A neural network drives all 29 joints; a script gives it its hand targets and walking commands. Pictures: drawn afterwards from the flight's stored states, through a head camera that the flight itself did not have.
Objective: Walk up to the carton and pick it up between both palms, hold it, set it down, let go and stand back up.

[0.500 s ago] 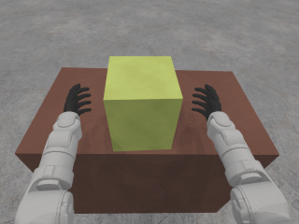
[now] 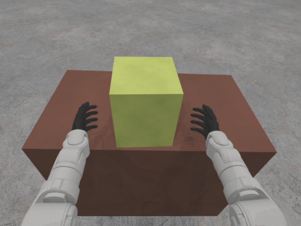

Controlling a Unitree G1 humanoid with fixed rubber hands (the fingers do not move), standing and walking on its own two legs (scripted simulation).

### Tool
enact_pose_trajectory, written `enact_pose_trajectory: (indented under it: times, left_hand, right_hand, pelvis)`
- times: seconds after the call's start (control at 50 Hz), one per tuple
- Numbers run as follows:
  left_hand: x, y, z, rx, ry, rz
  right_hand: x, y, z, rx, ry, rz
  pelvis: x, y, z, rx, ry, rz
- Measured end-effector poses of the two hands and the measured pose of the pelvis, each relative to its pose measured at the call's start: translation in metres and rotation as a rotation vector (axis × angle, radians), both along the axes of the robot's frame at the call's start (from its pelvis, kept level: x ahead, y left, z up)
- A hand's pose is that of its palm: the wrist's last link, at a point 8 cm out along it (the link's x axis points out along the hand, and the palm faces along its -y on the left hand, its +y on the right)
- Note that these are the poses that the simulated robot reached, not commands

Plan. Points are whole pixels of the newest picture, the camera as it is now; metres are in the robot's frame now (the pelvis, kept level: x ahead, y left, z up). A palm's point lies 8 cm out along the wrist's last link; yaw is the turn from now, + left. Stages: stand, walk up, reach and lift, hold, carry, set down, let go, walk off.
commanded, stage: set down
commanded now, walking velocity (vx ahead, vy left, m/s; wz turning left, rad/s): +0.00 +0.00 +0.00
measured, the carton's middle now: (144, 102) +0.51 +0.03 +0.06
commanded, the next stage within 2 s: let go in 1.06 s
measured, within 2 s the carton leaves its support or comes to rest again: neither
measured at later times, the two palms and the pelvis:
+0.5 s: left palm (75, 167) +0.29 +0.21 +0.01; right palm (218, 167) +0.29 -0.19 +0.01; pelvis +0.00 +0.01 +0.00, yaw +0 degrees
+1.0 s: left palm (74, 180) +0.27 +0.22 -0.03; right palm (221, 183) +0.26 -0.20 -0.02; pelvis +0.04 +0.02 +0.01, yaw -2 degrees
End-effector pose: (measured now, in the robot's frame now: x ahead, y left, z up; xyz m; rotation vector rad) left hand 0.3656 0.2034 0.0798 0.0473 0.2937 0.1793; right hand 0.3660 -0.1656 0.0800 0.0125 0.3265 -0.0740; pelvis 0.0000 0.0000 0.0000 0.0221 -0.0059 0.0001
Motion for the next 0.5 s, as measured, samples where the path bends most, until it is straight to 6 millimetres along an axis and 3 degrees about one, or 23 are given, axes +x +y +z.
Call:
enact_pose_trajectory:
  times: [0.16,0.3,0.38,0.5]
  left_hand:
    - [-0.030,-0.002,-0.046,0.010,0.058,-0.002]
    - [-0.061,0.000,-0.073,0.020,0.120,-0.014]
    - [-0.075,0.003,-0.082,0.022,0.158,-0.015]
    - [-0.074,0.011,-0.071,0.015,0.085,-0.009]
  right_hand:
    - [-0.024,-0.002,-0.037,-0.019,0.042,0.014]
    - [-0.054,-0.008,-0.069,-0.043,0.102,0.021]
    - [-0.070,-0.015,-0.078,-0.061,0.121,0.024]
    - [-0.075,-0.022,-0.068,-0.048,0.053,0.015]
  pelvis:
    - [-0.001,0.003,-0.001,-0.002,0.009,0.000]
    - [-0.001,0.007,0.001,-0.008,-0.002,0.003]
    - [0.000,0.010,0.001,-0.010,-0.002,0.005]
    - [0.002,0.014,0.000,-0.009,0.014,-0.006]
